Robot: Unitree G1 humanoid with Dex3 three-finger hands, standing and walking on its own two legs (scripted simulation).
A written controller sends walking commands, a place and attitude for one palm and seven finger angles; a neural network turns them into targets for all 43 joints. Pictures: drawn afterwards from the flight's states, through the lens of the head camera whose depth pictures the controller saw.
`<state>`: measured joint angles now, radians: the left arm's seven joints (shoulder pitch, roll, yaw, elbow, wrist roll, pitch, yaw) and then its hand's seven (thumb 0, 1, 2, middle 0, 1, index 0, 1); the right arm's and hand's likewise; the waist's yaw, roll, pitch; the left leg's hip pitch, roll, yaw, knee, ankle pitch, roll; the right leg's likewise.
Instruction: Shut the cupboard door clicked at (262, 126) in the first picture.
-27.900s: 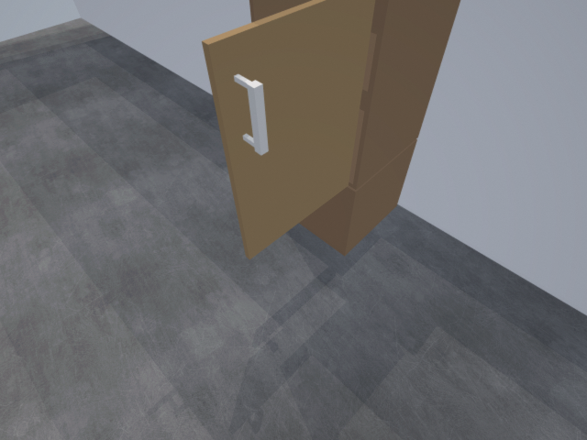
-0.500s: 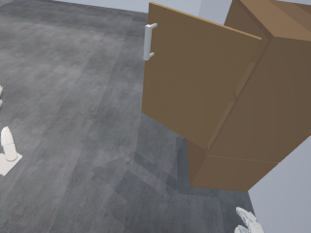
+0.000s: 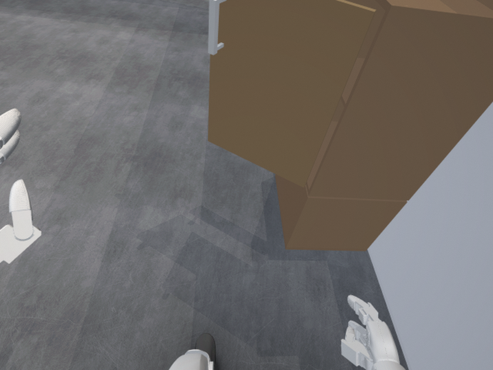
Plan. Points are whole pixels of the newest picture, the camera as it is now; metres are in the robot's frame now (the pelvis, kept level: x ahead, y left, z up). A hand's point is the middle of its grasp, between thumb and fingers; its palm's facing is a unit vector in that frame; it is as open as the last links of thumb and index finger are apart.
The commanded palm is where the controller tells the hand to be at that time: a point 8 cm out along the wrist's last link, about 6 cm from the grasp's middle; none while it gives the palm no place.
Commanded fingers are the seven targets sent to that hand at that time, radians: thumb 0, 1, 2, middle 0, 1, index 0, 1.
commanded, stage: stop stepping back and stand still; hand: left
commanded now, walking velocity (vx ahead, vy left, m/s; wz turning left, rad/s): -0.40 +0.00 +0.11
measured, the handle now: (217, 25) +0.93 +0.15 +0.14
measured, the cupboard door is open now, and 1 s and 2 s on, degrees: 58 58 58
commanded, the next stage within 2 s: let the arm hang, fingers relaxed in 1.04 s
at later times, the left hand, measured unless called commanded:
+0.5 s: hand out of the picture +0.12 +0.25 +0.21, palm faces +0.13 -0.79 -0.60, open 7.5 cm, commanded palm +0.10 +0.32 +0.20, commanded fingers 0.00 0.90 0.90 -0.20 -0.30 -0.20 -0.30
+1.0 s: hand out of the picture +0.15 +0.34 +0.22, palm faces +0.41 -0.74 -0.53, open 7.5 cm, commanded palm +0.08 +0.38 +0.20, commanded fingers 0.00 0.90 0.90 -0.20 -0.30 -0.20 -0.30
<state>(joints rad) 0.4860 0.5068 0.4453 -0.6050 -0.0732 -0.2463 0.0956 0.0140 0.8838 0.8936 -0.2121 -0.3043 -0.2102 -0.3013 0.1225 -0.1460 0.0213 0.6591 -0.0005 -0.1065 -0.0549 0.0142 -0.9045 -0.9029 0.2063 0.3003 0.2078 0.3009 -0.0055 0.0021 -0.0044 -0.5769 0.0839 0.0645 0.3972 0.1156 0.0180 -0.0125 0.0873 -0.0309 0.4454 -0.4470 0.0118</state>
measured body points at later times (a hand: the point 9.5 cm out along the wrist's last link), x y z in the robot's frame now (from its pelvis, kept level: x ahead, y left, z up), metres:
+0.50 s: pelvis -0.08 +0.05 +0.02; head -0.09 +0.08 +0.47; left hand +0.10 +0.29 +0.24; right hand +0.02 -0.17 -0.06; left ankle +0.09 +0.11 -0.70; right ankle -0.16 +0.01 -0.71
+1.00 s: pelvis -0.07 +0.09 +0.02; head -0.04 +0.11 +0.46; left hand +0.13 +0.38 +0.25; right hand +0.11 -0.14 -0.05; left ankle -0.03 +0.23 -0.71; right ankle -0.09 -0.01 -0.71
